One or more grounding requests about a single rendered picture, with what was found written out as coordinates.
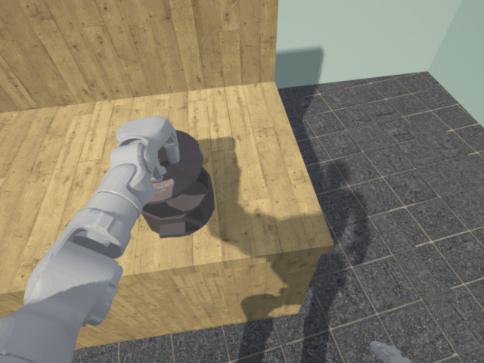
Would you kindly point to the pot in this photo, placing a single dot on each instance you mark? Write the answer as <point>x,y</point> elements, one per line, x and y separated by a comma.
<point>184,214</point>

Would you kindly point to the left robot hand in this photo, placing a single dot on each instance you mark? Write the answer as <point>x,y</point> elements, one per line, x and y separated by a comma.
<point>160,131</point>

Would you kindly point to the right robot hand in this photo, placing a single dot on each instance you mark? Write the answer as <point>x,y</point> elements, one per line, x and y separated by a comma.
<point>389,354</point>

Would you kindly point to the left robot upper arm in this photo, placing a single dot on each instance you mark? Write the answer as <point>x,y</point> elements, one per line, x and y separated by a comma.
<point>76,289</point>

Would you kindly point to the lid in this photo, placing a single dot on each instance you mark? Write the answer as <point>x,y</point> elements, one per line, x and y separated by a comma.
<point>182,175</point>

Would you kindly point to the table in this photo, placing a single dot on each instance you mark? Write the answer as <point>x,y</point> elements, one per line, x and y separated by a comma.
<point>72,72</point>

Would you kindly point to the left robot forearm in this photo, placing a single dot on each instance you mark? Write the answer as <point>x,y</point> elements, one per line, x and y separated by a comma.
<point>105,223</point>

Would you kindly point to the knob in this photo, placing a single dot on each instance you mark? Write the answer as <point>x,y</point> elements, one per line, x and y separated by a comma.
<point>162,157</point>

